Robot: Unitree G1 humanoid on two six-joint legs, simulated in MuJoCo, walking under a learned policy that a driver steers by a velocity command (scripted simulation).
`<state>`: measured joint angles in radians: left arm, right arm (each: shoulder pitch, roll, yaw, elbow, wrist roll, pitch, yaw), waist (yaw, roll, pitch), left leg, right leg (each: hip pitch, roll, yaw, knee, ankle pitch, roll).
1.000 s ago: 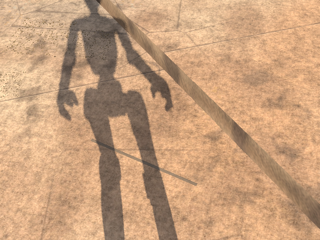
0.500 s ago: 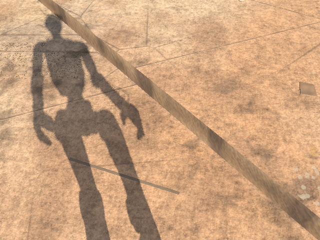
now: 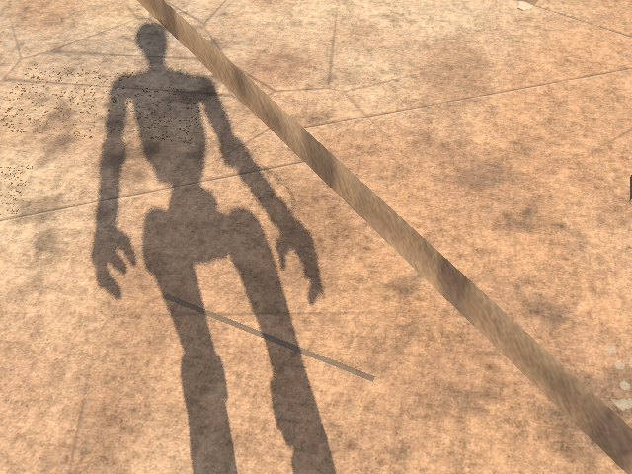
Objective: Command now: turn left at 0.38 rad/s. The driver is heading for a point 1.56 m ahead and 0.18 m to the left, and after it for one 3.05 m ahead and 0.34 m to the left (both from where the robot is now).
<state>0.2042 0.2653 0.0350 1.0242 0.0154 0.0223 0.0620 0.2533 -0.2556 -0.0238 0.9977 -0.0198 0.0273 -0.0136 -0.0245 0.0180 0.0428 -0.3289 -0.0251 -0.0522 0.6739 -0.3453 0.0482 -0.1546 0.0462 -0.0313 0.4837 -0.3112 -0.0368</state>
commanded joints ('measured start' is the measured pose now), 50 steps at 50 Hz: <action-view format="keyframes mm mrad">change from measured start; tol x32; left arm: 1 -16 142 32 -64 9 -6 9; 50 35 135 -1 -105 -3 -22 -33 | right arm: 1 12 -65 -21 -59 -5 0 -3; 50 11 -88 -16 14 -4 4 -24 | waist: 1 9 -121 26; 7 -17 263 -68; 50 20 -137 -56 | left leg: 1 -76 28 44 179 -202 26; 5 117 13 2 -231 124 35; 7 204 385 -594 -412 622 220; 33 140 146 -408 -320 449 132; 40 56 -51 -95 98 -102 -44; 50 276 -4 7 -313 75 -41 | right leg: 1 -63 -378 240 -115 461 -223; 9 -380 -40 92 679 -238 22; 32 -129 -13 70 143 -84 28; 36 172 -332 404 -284 266 -46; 44 62 -222 236 -175 537 -136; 50 -16 -171 283 -191 -2 -80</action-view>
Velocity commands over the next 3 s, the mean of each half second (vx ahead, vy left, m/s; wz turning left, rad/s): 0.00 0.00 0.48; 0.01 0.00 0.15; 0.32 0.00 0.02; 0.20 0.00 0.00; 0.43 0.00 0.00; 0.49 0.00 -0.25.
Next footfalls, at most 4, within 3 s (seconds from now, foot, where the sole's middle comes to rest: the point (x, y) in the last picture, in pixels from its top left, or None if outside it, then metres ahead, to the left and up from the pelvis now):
0.70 right None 0.09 -0.08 -0.77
1.02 left None -0.01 0.11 -0.77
1.34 right None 0.24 -0.06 -0.77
1.78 left None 0.37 0.15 -0.77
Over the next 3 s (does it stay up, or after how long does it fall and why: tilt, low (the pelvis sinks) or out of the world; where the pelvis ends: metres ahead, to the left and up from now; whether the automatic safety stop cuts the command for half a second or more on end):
stays up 0.73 0.18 0.01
